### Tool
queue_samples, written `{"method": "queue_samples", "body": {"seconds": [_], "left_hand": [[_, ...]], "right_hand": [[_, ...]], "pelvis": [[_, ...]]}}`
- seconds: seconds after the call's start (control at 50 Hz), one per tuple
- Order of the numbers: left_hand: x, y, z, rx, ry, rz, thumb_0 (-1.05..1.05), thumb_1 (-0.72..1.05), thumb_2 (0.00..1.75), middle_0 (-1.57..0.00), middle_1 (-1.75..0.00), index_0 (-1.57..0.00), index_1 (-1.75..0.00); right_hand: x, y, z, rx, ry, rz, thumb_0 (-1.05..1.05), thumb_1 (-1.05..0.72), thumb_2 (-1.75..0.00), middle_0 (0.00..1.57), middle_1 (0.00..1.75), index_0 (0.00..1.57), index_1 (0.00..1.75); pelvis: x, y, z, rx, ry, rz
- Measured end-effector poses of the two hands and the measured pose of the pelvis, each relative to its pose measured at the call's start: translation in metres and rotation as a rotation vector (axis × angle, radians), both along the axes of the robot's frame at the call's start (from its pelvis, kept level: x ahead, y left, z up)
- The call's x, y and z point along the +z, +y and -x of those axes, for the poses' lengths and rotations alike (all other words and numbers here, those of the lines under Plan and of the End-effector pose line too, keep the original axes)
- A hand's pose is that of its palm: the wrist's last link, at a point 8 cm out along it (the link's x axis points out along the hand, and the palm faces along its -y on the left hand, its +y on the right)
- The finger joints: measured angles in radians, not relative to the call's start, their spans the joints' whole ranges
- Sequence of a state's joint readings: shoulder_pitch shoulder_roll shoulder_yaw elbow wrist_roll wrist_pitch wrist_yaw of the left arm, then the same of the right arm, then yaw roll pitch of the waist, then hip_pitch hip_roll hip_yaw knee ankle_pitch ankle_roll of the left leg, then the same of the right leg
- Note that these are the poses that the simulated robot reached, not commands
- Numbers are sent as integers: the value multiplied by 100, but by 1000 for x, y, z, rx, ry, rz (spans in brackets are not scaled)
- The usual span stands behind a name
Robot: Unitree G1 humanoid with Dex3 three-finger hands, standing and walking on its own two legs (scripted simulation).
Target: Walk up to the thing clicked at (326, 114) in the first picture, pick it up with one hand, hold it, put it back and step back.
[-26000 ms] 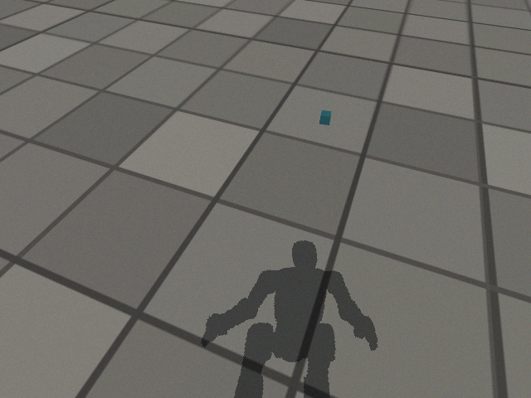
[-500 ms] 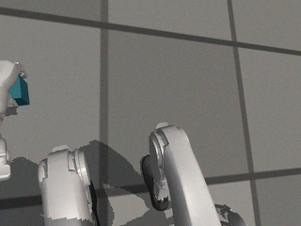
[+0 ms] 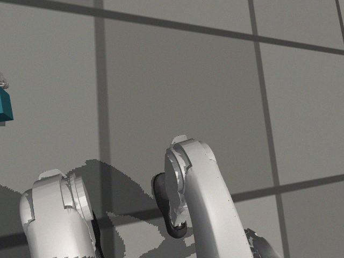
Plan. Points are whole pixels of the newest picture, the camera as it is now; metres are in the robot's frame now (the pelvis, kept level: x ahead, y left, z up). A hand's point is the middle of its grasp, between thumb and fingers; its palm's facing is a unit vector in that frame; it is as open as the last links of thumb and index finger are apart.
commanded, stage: rest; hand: left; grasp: from above
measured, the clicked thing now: out of the picture +0.48 +0.30 -0.24
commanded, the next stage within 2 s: open in 0.84 s
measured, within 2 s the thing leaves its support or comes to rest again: rests again in 0.46 s
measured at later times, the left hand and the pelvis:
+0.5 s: hand out of the picture +0.48 +0.29 -0.24, palm faces -0.47 -0.07 -0.88, open 9.3 cm; pelvis +0.00 +0.00 -0.01, yaw -3 degrees
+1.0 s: hand out of the picture +0.48 +0.29 -0.24, palm faces -0.47 -0.08 -0.88, open 9.3 cm; pelvis +0.00 +0.01 -0.01, yaw -4 degrees
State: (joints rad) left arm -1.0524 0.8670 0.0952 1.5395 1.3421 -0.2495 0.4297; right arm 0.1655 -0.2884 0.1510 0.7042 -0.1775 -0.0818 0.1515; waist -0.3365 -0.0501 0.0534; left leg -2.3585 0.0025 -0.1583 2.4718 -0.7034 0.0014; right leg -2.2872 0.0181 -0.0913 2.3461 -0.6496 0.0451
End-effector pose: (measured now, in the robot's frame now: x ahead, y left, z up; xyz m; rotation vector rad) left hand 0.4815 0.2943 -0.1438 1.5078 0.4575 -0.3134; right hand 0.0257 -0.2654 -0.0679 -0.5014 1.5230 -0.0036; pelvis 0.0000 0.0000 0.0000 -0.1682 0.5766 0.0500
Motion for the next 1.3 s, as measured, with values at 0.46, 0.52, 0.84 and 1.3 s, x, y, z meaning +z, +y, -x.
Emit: {"method": "queue_samples", "body": {"seconds": [0.46,0.52,0.84,1.3], "left_hand": [[-34,0,-5,12,-6,21,-3,12,34,-81,-35,-81,-35],[-37,0,-5,7,-6,14,-3,12,34,-81,-35,-81,-35],[-41,1,-8,25,-12,18,-3,12,35,-81,-35,-82,-35],[-43,1,-6,6,-19,18,-1,5,47,-62,-49,-63,-48]], "right_hand": [[12,0,4,76,15,30,0,-90,-90,21,30,20,30],[13,0,3,88,13,32,0,-90,-90,21,30,20,30],[15,10,2,125,-13,9,0,-91,-90,21,30,20,30],[22,17,7,151,-14,-3,0,-90,-90,21,30,21,30]], "pelvis": [[-9,1,0,-23,-39,32],[-10,2,1,-25,-44,37],[-12,5,3,-32,-66,54],[-10,7,6,-39,-80,67]]}}
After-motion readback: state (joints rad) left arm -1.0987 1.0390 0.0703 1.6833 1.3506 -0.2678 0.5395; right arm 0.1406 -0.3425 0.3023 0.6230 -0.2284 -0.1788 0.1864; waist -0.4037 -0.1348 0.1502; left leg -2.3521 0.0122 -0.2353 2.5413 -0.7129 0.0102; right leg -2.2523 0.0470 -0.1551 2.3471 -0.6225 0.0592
